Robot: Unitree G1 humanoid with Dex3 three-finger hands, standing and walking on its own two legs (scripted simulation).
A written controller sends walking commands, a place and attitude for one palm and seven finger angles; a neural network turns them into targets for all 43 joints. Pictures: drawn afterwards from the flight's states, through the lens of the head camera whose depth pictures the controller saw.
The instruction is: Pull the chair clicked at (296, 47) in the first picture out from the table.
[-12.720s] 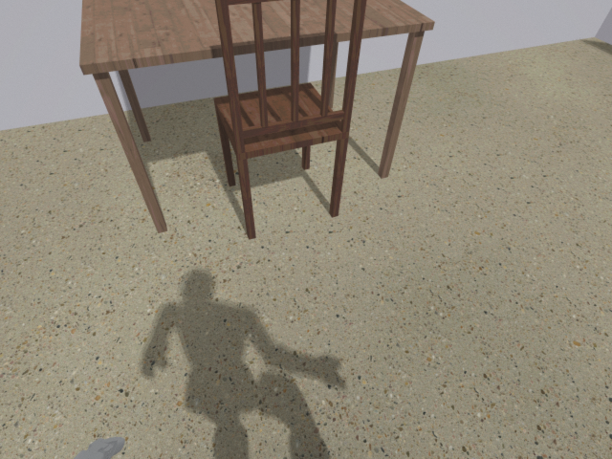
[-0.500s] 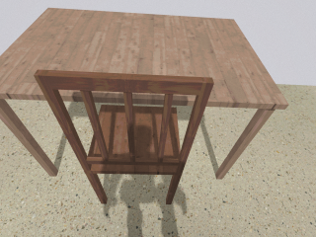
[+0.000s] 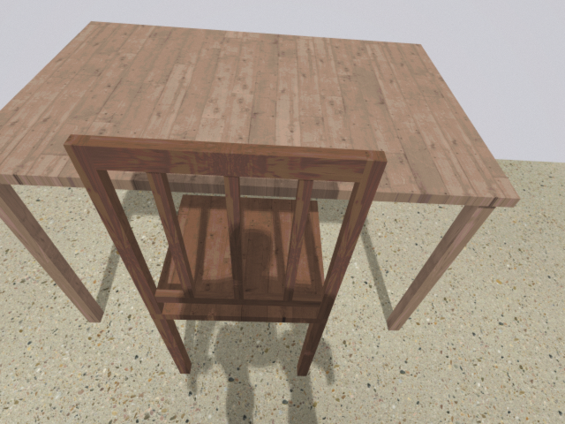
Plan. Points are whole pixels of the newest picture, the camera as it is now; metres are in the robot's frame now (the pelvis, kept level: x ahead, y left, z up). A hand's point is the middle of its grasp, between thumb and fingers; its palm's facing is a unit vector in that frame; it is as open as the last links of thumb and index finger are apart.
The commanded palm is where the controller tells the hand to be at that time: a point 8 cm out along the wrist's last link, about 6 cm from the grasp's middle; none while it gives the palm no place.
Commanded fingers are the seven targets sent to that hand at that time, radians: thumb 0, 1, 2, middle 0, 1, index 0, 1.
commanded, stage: look again from close up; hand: left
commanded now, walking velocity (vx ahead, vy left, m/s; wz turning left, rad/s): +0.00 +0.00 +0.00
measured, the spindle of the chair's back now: (236, 246) +0.42 +0.12 -0.04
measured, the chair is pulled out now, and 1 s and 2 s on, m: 0.00 0.00 0.00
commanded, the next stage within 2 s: none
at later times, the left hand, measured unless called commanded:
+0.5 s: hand out of the picture -0.03 +0.16 -0.18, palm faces +0.03 -0.99 -0.16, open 7.4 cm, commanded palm none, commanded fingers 0.00 0.90 0.90 -0.20 -0.30 -0.20 -0.30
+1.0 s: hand out of the picture -0.04 +0.14 -0.18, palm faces +0.05 -0.99 -0.16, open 7.4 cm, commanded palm none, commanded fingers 0.00 0.90 0.90 -0.20 -0.30 -0.20 -0.30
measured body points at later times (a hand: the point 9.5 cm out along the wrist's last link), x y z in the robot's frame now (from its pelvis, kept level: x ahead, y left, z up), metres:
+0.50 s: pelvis +0.00 -0.01 +0.00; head +0.00 +0.01 +0.45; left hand -0.03 +0.21 -0.16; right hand +0.00 -0.23 -0.15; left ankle +0.01 +0.05 -0.74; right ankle -0.04 -0.14 -0.74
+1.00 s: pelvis -0.01 -0.02 +0.00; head +0.00 -0.01 +0.45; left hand -0.04 +0.19 -0.16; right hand -0.01 -0.24 -0.16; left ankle +0.01 +0.05 -0.74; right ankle -0.04 -0.14 -0.74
